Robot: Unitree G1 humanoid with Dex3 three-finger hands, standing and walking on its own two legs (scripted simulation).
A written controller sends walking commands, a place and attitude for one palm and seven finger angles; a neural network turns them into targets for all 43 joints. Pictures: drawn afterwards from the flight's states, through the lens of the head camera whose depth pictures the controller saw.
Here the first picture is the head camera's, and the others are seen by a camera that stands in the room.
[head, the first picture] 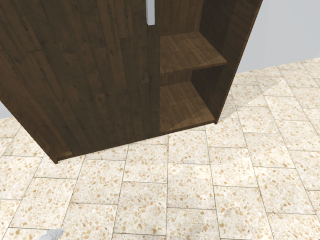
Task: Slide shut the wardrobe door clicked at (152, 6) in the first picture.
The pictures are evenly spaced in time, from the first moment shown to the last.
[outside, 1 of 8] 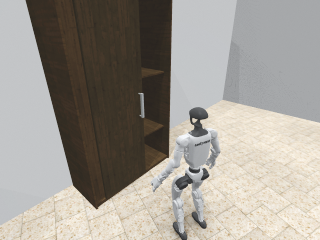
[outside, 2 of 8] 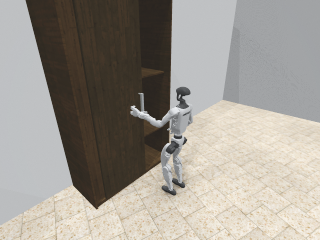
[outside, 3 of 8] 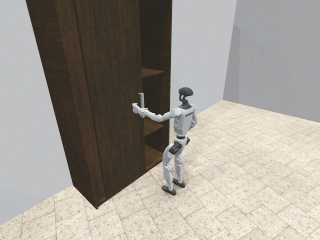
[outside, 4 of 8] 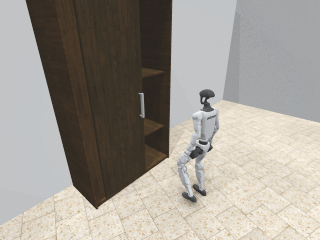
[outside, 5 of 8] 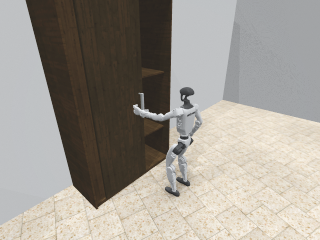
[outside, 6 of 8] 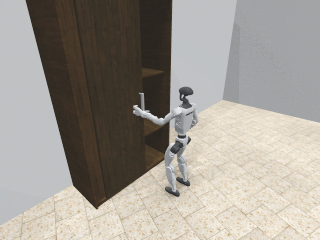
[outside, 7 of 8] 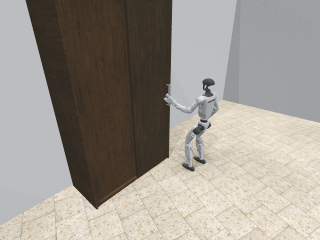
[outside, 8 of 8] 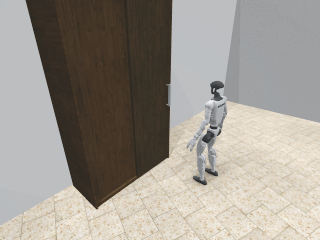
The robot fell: no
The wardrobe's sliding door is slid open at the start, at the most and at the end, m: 0.48 0.48 0.00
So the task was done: yes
